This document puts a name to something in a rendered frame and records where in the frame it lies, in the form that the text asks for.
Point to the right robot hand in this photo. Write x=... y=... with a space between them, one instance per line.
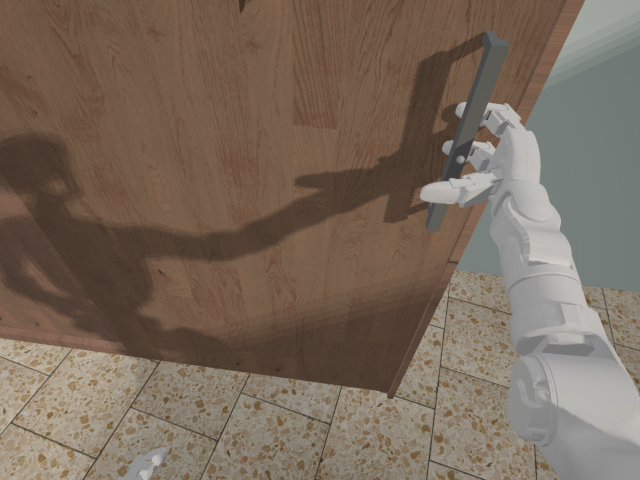
x=516 y=157

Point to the handle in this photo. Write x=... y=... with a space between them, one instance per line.
x=490 y=66

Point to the robot right upper arm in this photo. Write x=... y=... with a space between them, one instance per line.
x=581 y=412

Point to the left robot hand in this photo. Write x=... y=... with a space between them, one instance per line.
x=142 y=467

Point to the wardrobe door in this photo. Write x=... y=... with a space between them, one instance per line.
x=236 y=183
x=38 y=292

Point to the right robot forearm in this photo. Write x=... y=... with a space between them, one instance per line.
x=549 y=310

